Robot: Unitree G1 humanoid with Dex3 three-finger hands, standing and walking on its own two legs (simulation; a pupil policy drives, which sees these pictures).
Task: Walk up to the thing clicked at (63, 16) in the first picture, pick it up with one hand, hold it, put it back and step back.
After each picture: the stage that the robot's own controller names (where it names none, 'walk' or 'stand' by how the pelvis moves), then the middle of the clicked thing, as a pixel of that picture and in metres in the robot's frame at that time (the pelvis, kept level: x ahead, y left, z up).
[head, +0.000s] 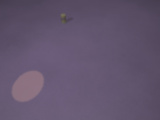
stand; (63, 18) +1.84 +0.32 -0.72
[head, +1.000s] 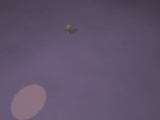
walk; (68, 29) +1.71 +0.20 -0.71
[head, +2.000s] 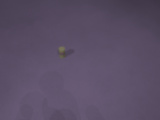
walk; (62, 52) +1.13 +0.20 -0.72
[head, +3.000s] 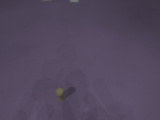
walk; (60, 94) +0.68 +0.22 -0.71
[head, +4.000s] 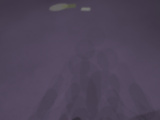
walk; out of the picture +0.38 +0.26 -0.71
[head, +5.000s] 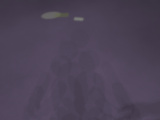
stand; out of the picture +0.30 +0.24 -0.72
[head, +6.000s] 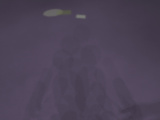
stand; out of the picture +0.29 +0.23 -0.73
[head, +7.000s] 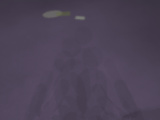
stand; out of the picture +0.29 +0.24 -0.73
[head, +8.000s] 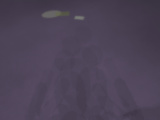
stand; out of the picture +0.28 +0.25 -0.73
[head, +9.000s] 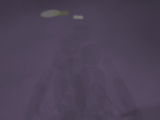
go down; out of the picture +0.28 +0.25 -0.73
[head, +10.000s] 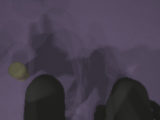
go down; (19, 72) +0.36 +0.28 -0.31
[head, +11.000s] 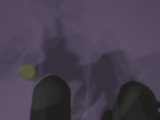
approach; (29, 73) +0.36 +0.28 -0.30
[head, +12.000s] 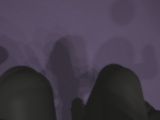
close in; out of the picture +0.34 +0.31 -0.21
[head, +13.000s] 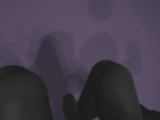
close; out of the picture +0.34 +0.31 -0.21
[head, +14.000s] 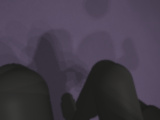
lift; out of the picture +0.33 +0.31 -0.22
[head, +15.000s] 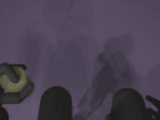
lift; (19, 84) +0.30 +0.23 -0.04
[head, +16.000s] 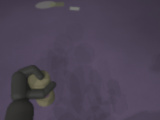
hold; (42, 89) +0.32 +0.16 +0.02
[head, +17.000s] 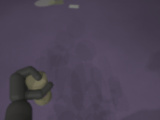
hold; (40, 88) +0.33 +0.18 +0.00
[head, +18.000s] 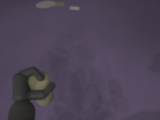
hold; (42, 89) +0.33 +0.17 +0.00
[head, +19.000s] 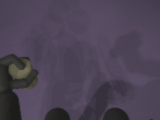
crouch; (24, 74) +0.37 +0.22 -0.06
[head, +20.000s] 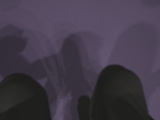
lower; out of the picture +0.37 +0.31 -0.19
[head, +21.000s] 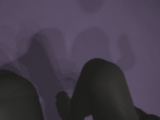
lower; out of the picture +0.37 +0.33 -0.22
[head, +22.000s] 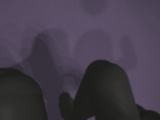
lower; out of the picture +0.36 +0.33 -0.22
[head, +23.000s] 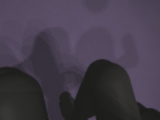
lower; out of the picture +0.36 +0.33 -0.22
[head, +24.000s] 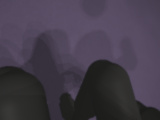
rest; out of the picture +0.36 +0.32 -0.21
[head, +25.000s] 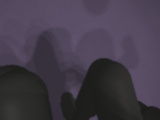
withdraw; out of the picture +0.35 +0.31 -0.22
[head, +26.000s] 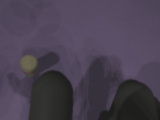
walk; (29, 66) +0.39 +0.26 -0.27
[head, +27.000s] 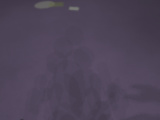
stand; out of the picture +0.32 +0.23 -0.65
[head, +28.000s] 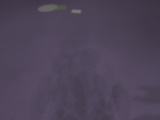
stand; out of the picture +0.32 +0.24 -0.67
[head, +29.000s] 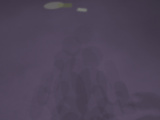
stand; out of the picture +0.33 +0.24 -0.68
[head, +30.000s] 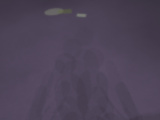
walk; out of the picture +0.34 +0.24 -0.72
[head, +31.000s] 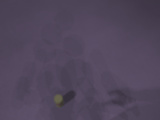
walk; (59, 101) +0.48 +0.19 -0.69
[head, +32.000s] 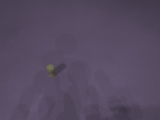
walk; (51, 70) +0.77 +0.32 -0.69
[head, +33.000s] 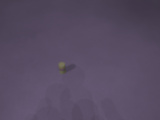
stand; (62, 68) +0.98 +0.25 -0.71
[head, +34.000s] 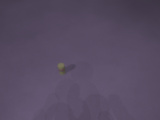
stand; (61, 68) +0.97 +0.27 -0.72
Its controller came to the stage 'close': yes
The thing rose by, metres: 0.71
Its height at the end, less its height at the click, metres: +0.00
